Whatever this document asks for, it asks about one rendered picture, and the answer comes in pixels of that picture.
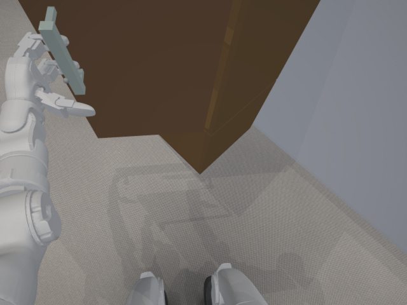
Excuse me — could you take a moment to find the cupboard door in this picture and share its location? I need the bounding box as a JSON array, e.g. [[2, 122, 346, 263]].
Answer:
[[18, 0, 233, 139]]

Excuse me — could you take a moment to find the robot left forearm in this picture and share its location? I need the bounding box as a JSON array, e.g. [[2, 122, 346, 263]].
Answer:
[[0, 99, 50, 197]]

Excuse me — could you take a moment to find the left robot shin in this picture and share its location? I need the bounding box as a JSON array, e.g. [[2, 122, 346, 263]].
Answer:
[[140, 271, 155, 279]]

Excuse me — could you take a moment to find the robot left hand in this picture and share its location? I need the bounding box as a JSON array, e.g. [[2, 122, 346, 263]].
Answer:
[[4, 32, 95, 118]]

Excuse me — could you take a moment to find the robot left upper arm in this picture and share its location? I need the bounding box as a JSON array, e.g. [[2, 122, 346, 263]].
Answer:
[[0, 189, 62, 305]]

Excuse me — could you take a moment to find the handle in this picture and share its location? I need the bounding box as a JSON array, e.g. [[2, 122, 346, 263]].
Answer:
[[38, 6, 86, 95]]

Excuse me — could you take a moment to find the left robot thigh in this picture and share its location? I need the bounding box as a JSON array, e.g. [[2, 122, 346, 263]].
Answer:
[[124, 276, 165, 305]]

